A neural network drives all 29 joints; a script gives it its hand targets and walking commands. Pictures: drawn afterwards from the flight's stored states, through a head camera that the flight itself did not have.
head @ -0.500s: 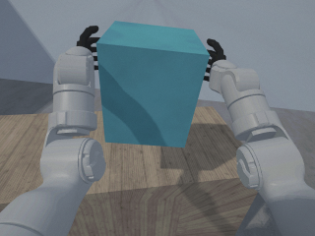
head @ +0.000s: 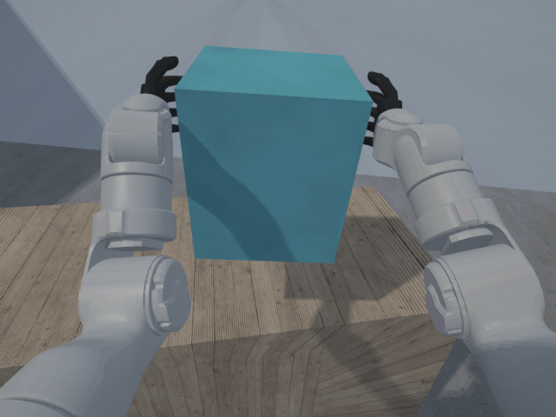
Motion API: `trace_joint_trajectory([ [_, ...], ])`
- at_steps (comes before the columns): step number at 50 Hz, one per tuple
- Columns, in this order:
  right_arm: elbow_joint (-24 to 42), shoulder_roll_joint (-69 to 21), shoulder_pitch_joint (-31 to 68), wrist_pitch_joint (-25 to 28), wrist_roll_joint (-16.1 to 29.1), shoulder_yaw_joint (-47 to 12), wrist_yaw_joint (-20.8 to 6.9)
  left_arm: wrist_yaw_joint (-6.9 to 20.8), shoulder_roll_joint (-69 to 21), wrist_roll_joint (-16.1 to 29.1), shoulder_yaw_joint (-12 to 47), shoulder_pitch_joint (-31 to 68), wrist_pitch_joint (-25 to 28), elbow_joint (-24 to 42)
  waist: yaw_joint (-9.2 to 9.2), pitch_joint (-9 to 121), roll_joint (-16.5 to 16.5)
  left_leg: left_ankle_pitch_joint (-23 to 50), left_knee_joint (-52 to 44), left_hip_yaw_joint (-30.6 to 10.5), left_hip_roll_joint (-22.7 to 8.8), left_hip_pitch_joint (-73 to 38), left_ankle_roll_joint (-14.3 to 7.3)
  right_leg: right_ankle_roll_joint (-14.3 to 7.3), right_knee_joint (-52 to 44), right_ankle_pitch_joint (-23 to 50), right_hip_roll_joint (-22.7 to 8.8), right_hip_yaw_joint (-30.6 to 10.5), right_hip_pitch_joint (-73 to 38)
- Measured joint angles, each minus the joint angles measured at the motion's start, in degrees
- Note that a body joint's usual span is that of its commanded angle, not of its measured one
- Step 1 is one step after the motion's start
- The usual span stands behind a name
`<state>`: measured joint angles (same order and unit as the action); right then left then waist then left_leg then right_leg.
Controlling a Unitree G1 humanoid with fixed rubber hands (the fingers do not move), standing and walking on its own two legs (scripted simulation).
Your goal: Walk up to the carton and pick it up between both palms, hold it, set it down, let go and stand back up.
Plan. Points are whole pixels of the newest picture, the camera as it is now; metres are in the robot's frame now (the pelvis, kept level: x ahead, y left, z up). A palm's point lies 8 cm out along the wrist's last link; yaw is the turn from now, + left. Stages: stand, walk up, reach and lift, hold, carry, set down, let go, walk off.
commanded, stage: hold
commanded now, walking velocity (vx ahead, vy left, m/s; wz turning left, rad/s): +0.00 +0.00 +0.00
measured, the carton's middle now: (269, 155) +0.41 +0.00 +0.26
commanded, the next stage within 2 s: none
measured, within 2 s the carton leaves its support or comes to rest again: neither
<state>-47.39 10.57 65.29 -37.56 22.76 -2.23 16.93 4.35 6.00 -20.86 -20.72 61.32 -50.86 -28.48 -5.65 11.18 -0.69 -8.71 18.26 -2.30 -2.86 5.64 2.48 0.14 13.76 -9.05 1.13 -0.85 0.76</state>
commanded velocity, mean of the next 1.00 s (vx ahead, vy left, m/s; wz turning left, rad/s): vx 0.00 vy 0.00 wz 0.00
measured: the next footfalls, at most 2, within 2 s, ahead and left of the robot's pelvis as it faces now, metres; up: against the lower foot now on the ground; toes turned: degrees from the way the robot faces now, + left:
none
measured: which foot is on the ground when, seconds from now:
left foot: down 0.00-1.00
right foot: down 0.00-1.00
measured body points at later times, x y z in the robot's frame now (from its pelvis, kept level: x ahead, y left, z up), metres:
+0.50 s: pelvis +0.00 +0.00 +0.00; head -0.11 +0.02 +0.44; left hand +0.38 +0.15 +0.34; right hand +0.37 -0.15 +0.33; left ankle +0.02 +0.14 -0.75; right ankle -0.01 -0.12 -0.75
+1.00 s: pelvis +0.00 +0.00 +0.00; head -0.10 +0.02 +0.44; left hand +0.38 +0.16 +0.33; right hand +0.38 -0.14 +0.33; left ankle +0.02 +0.14 -0.75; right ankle -0.01 -0.12 -0.75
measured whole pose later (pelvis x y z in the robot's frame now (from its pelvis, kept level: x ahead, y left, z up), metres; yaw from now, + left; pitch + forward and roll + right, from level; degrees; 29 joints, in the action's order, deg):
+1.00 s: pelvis +0.00 +0.00 +0.00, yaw +0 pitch -4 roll -1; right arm -50.0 11.0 67.2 -37.2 23.5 -2.9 17.4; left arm 3.5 6.3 -19.3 -21.1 61.7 -49.8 -30.6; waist -4.8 11.4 -1.1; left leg -9.5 20.1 -3.0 -3.3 6.9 2.9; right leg -0.1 14.5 -9.4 1.7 -0.3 1.3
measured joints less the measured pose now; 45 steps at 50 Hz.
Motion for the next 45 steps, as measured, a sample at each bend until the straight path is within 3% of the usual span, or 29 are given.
trace_joint_trajectory([
  [24, 3.3, -0.5, -1.3, -1.4, -0.2, 0.9, 1.0, 1.0, -0.4, -0.7, 0.0, -1.3, -1.0, 2.7, -0.89, -0.7, -0.3, -0.1, 0.2, -0.2, 0.1, -0.8, -0.1, 0.1, -0.3, 0.1, -0.1, 0.2, -1.1],
  [29, 0.3, 0.5, 0.6, -0.9, -0.5, -0.5, -0.3, -0.1, -1.2, -1.0, -1.8, 0.3, -0.7, 0.7, 1.71, -0.8, 0.1, -0.4, 0.9, 0.8, -0.3, -0.1, -0.1, -0.1, 1.2, -0.1, 0.3, -0.9, 0.4],
  [33, -1.5, 0.0, 1.8, -0.1, -1.7, 0.4, -0.7, -0.7, -0.3, 0.4, -1.1, 0.7, 0.0, -0.5, 2.45, -0.1, 0.1, -0.1, 1.0, 0.2, -0.4, 1.0, 0.1, -0.2, 1.4, -0.1, 0.4, -0.3, 1.4],
  [39, -3.6, -0.5, 3.1, 0.1, -2.9, 2.2, -0.6, -0.9, 0.9, 1.6, -0.5, 2.0, 1.1, -3.7, 1.66, 0.6, -0.4, 0.1, 1.1, -0.8, -0.5, 2.2, 0.4, -0.4, 1.0, 0.0, 0.6, 0.7, 1.9],
  [45, -3.6, 0.0, 3.0, 0.2, -1.1, 1.1, 0.1, -0.8, 0.8, 1.6, -0.4, 1.7, 1.5, -3.9, 0.81, 0.6, -0.7, -0.3, 1.6, -0.9, -0.6, 2.1, 0.5, -0.4, 0.8, -0.1, 0.7, 0.8, 1.5],
])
